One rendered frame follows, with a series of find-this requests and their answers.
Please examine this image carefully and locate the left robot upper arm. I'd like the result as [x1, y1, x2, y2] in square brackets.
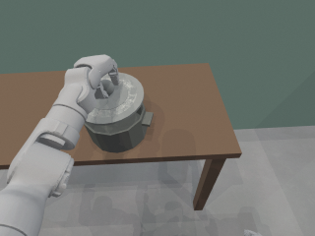
[0, 142, 75, 236]

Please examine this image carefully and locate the table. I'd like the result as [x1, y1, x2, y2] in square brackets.
[0, 63, 242, 210]

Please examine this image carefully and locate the lid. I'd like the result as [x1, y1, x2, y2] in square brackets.
[86, 72, 145, 126]

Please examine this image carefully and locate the knob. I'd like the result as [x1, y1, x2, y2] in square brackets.
[101, 79, 114, 95]

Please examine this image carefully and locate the left robot hand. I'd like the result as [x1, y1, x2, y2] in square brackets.
[74, 54, 120, 99]

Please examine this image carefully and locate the robot left forearm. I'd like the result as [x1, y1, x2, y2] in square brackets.
[6, 62, 101, 184]

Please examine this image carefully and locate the pot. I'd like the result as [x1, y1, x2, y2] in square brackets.
[84, 103, 154, 153]

